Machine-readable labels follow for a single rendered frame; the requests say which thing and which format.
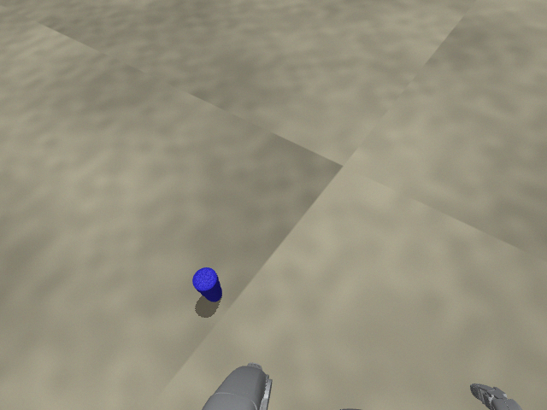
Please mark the right robot hand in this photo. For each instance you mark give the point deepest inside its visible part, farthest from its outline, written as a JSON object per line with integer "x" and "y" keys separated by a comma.
{"x": 493, "y": 398}

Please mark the cup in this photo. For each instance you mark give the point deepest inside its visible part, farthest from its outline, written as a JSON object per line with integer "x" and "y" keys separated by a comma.
{"x": 206, "y": 281}

